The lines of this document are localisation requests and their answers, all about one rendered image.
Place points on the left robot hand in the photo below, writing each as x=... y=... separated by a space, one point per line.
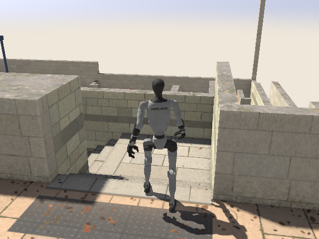
x=130 y=152

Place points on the right robot hand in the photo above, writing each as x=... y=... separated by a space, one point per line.
x=182 y=135

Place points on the right robot thigh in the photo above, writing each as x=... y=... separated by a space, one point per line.
x=172 y=154

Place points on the robot right forearm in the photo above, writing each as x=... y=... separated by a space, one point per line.
x=181 y=128

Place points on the robot right foot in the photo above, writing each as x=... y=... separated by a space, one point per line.
x=171 y=207

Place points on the right robot upper arm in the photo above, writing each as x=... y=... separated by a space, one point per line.
x=176 y=110

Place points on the robot left forearm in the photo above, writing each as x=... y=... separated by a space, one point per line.
x=134 y=135

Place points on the left robot upper arm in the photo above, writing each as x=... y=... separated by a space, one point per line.
x=141 y=112

